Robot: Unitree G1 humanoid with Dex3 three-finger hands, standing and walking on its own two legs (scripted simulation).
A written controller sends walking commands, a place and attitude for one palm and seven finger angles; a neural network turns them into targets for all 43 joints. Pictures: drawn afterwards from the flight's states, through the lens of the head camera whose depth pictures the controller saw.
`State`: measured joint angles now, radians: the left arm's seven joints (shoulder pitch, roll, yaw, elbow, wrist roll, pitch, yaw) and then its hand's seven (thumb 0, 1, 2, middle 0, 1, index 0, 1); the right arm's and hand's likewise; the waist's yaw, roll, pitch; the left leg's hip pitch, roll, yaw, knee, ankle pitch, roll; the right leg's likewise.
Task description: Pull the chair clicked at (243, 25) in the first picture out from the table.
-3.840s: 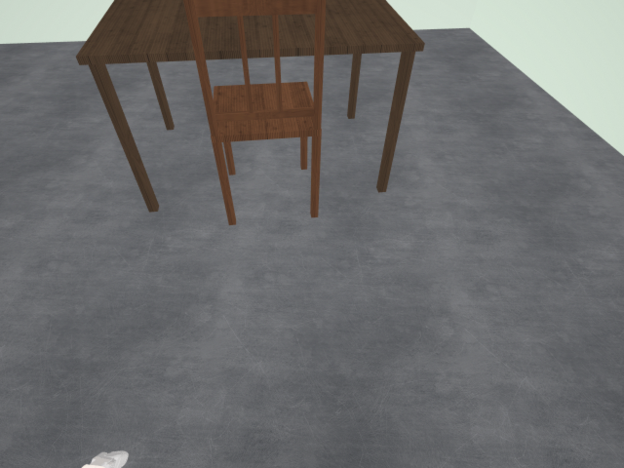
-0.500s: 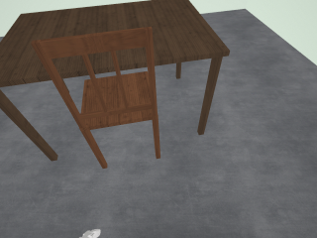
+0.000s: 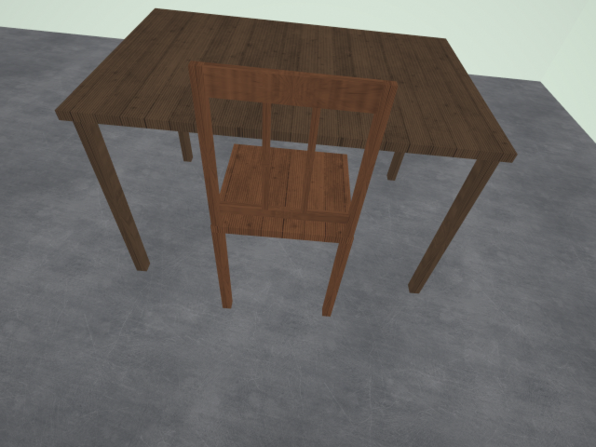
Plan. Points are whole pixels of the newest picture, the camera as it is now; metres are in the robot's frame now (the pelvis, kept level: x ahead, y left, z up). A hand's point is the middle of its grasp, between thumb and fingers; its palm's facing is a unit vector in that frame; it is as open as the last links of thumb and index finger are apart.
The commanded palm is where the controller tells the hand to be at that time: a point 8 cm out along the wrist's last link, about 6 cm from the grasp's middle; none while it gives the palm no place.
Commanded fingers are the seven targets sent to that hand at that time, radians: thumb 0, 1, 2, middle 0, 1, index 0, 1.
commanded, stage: take the last steps up to it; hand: left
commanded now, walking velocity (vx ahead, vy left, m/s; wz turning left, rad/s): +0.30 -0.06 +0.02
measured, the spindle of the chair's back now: (265, 161) +0.73 +0.13 -0.06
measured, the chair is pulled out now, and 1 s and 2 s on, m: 0.00 0.00 0.00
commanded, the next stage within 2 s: come to a stop and stand still in 0.74 s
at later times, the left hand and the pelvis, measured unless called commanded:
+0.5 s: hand out of the picture +0.15 +0.11 -0.16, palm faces +0.08 -0.97 -0.24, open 7.3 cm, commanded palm none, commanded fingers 0.00 0.90 0.90 -0.20 -0.30 -0.20 -0.30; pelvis +0.12 -0.08 +0.00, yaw +2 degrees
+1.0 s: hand (242, 424) +0.20 +0.10 -0.19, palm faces +0.11 -0.98 -0.14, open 7.4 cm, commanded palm none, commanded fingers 0.00 0.90 0.90 -0.20 -0.30 -0.20 -0.30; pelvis +0.27 -0.05 -0.01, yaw +1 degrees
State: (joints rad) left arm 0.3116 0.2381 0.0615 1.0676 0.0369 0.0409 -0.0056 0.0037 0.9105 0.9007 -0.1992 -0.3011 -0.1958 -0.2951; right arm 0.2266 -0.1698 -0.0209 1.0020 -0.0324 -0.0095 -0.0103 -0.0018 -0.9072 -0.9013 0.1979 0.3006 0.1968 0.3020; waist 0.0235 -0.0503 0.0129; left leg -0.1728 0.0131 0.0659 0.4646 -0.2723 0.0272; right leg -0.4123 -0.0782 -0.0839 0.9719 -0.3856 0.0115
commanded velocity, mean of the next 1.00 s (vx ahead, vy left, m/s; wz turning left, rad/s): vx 0.14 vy -0.04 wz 0.03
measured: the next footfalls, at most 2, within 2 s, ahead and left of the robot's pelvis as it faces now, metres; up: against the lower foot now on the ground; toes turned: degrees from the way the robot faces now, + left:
right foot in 0.34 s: +0.16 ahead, -0.15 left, +0.00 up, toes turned -7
left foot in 0.88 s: +0.34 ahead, +0.02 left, +0.00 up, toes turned +4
